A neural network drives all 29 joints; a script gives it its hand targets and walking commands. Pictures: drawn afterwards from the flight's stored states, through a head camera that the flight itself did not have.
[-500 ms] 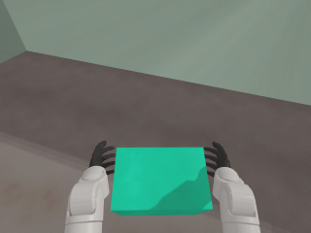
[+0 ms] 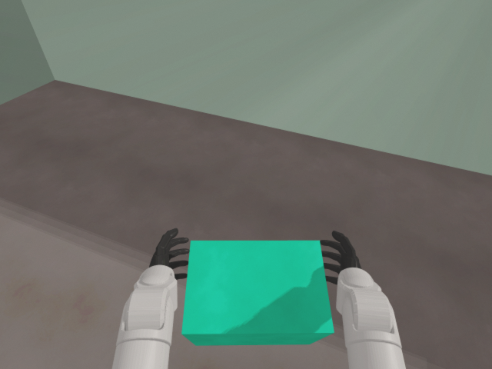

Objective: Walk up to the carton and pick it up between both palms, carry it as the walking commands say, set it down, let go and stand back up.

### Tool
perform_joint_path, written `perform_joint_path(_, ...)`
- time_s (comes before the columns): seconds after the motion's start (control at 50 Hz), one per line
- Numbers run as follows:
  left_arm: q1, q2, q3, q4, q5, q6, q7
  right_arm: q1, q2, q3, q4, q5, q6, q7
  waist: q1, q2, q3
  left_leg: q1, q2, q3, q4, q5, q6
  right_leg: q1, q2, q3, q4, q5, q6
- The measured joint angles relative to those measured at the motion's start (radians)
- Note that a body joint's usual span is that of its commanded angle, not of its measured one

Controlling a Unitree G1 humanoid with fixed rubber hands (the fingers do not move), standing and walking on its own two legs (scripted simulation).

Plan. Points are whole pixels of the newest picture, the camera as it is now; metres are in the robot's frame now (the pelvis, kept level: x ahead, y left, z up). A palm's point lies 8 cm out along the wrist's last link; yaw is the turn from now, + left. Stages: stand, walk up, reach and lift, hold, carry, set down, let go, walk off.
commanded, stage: hold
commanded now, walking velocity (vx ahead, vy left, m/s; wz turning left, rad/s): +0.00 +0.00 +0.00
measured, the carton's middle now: (254, 296) +0.28 -0.01 -0.05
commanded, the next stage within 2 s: set down in 0.18 s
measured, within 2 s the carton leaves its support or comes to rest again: neither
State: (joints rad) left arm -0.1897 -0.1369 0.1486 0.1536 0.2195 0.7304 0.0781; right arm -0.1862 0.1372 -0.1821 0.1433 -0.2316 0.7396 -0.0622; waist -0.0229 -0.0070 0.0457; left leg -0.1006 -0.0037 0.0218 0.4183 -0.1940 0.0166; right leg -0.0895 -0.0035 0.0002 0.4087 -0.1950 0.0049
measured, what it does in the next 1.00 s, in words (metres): stands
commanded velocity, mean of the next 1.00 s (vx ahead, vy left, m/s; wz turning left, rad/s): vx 0.00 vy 0.00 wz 0.00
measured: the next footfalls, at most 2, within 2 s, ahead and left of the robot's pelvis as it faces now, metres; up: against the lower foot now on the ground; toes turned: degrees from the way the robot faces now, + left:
none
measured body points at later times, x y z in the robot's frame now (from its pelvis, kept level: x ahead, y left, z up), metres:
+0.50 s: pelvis +0.00 -0.01 +0.00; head -0.03 +0.00 +0.45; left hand +0.31 +0.14 +0.01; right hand +0.30 -0.18 +0.02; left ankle +0.03 +0.11 -0.74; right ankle +0.03 -0.12 -0.74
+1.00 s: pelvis -0.01 +0.00 -0.03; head +0.08 +0.00 +0.41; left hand +0.33 +0.14 -0.08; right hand +0.32 -0.18 -0.07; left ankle +0.03 +0.11 -0.74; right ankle +0.03 -0.12 -0.74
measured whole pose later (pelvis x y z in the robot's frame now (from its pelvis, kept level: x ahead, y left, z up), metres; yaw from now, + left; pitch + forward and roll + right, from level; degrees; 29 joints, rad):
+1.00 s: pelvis -0.01 +0.00 -0.03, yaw +0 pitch +15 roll +0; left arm -0.39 -0.19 0.38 0.53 0.32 0.32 0.04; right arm -0.38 0.16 -0.43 0.48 -0.33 0.34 0.03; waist -0.05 0.01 -0.07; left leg -0.68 -0.05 -0.04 0.66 -0.24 0.02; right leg -0.67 0.02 0.06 0.67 -0.25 0.02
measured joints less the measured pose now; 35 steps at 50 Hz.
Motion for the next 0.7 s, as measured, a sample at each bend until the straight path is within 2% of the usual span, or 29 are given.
perform_joint_path(0.16,-0.111,-0.025,0.102,0.111,0.082,-0.002,-0.065,-0.127,0.028,-0.099,0.107,-0.084,0.013,0.039,-0.006,0.008,-0.011,0.047,-0.009,-0.036,-0.029,0.017,-0.007,0.049,0.011,0.009,-0.022,0.007,-0.008)
perform_joint_path(0.24,-0.125,-0.028,0.127,0.151,0.105,-0.01,-0.088,-0.13,0.029,-0.109,0.131,-0.104,0.012,0.051,-0.014,0.007,-0.032,0.038,-0.012,-0.055,-0.029,0.018,-0.005,0.049,0.016,0.004,-0.033,0.011,-0.012)
perform_joint_path(0.34,-0.144,-0.034,0.158,0.223,0.135,-0.039,-0.108,-0.127,0.028,-0.145,0.182,-0.106,-0.014,0.068,-0.002,0.0,-0.038,0.015,-0.011,-0.06,0.001,0.0,-0.007,0.025,0.026,0.019,-0.01,0.0,-0.014)
perform_joint_path(0.48,-0.141,-0.033,0.175,0.277,0.141,-0.108,-0.115,-0.124,0.027,-0.176,0.242,-0.109,-0.09,0.081,0.003,-0.005,-0.033,-0.033,-0.017,-0.063,0.037,-0.019,-0.007,-0.027,0.029,0.033,0.031,-0.02,-0.013)
perform_joint_path(0.7,-0.132,-0.03,0.181,0.323,0.12,-0.228,-0.094,-0.119,0.025,-0.193,0.292,-0.113,-0.217,0.091,-0.012,-0.001,-0.058,-0.185,-0.035,-0.063,0.084,-0.031,0.003,-0.187,0.02,0.047,0.093,-0.039,-0.001)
